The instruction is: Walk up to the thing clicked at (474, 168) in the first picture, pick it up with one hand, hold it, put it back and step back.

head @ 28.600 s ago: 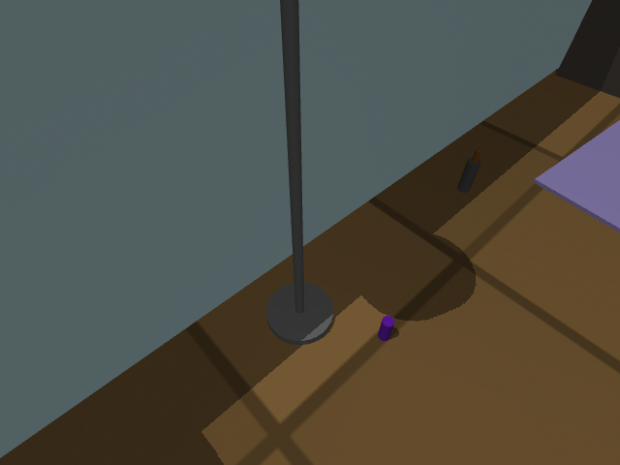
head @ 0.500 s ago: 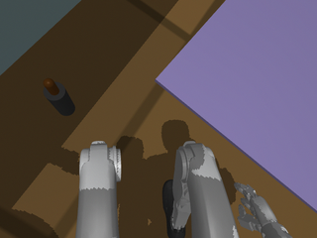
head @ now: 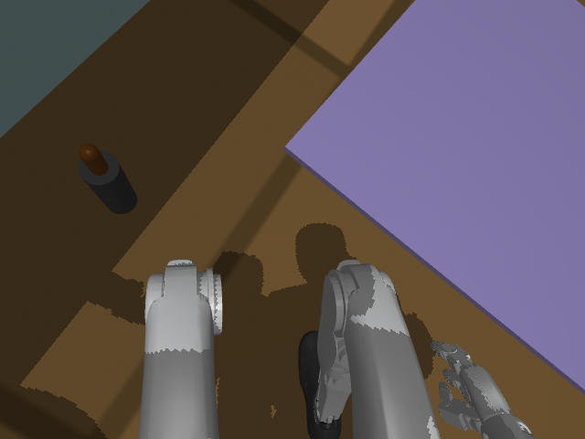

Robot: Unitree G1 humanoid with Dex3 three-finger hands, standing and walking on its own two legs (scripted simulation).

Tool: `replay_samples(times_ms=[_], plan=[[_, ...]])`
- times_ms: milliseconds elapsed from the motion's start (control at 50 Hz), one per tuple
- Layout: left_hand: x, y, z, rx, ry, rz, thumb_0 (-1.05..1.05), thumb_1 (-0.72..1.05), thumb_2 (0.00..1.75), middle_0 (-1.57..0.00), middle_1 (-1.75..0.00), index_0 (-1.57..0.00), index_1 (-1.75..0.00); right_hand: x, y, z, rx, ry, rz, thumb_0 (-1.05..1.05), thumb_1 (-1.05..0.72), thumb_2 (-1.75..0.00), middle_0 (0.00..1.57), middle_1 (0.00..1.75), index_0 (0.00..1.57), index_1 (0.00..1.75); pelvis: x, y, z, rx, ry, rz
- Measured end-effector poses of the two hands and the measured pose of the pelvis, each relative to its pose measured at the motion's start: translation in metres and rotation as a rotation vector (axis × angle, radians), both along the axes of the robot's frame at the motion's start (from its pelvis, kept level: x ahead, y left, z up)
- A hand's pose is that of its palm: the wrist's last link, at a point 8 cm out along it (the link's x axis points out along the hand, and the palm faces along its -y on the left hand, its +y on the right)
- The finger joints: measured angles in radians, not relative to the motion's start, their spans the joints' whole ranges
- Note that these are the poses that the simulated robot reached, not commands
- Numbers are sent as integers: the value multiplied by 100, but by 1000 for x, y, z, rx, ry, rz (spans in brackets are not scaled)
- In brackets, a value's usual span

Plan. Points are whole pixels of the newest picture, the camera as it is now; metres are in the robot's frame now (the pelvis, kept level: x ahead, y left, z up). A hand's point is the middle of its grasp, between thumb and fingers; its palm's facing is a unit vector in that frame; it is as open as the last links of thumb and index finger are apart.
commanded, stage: go down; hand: left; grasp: from above
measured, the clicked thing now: (107, 179) +0.49 +0.29 -0.25
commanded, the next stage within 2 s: approach in 0.08 s
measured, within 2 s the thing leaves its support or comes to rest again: neither
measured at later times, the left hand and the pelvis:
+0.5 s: hand out of the picture +0.38 +0.45 -0.03, palm faces +0.26 -0.96 +0.05, open 17.4 cm; pelvis +0.00 +0.00 -0.03, yaw -2 degrees
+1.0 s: hand (52, 195) +0.43 +0.35 -0.21, palm faces +0.17 -0.98 +0.08, open 17.5 cm; pelvis +0.00 +0.02 -0.07, yaw -7 degrees
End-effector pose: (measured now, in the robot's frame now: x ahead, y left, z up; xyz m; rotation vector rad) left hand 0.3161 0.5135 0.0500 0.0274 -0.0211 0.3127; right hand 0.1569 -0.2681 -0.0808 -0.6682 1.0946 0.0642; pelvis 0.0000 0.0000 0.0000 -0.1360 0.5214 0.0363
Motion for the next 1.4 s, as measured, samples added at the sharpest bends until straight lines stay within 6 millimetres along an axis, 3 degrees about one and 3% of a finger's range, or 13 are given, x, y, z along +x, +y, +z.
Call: replay_samples(times_ms=[160,260,320,440,580,680,860,1040,1140,1400], plan=[[19,-5,6,3,2,-31,-2,-56,7,-5,-10,-6,-8,7,-1,6,-6,-36,-21,0,-87,-88,21,30,21,30,4,0,1,-7,8,1],[16,0,10,2,35,-18,-2,-55,8,-5,-10,-6,-9,6,-3,5,0,-28,-24,0,-87,-88,20,30,21,30,6,1,4,-8,15,-2],[12,2,1,-2,61,-16,-2,-53,9,-6,-9,-5,-10,4,-4,1,1,-11,-7,0,-87,-89,20,30,21,30,5,0,1,-4,14,-6],[16,-9,-49,-51,56,-32,-2,-51,11,-5,-8,-3,-10,6,-3,-9,-14,12,55,0,-86,-89,20,30,21,30,2,-1,-15,-7,-8,-16],[45,-42,-134,-128,82,-77,-2,-56,12,-5,-9,-3,-12,11,0,-16,-71,22,123,0,-85,-89,20,31,21,30,1,-1,-39,-30,-61,-33],[62,-58,-181,-127,89,-86,-2,-58,13,-6,-10,-3,-13,7,4,-19,-123,61,157,0,-85,-89,20,31,21,30,1,2,-52,-56,-105,-49],[77,-74,-225,-89,97,-122,-2,-60,12,-6,-13,-4,-15,-7,14,-24,-190,161,215,0,-86,-89,20,30,21,30,-1,10,-65,-102,-162,-68],[91,-129,-267,-137,122,-157,-2,-61,10,-5,-14,-6,-14,-9,28,-22,-220,164,268,0,-88,-89,21,30,21,30,-5,17,-74,-138,-222,-80],[99,-150,-277,-137,77,-103,-2,-61,9,-6,-13,-6,-13,-13,31,-19,-246,172,281,0,-88,-89,20,30,21,30,-9,18,-79,-152,-258,-90],[101,-161,-268,-28,56,-97,-2,-60,7,-5,-9,-6,-8,-34,26,-27,-242,237,256,0,-90,-89,20,30,21,30,-13,20,-85,-157,-282,-96]])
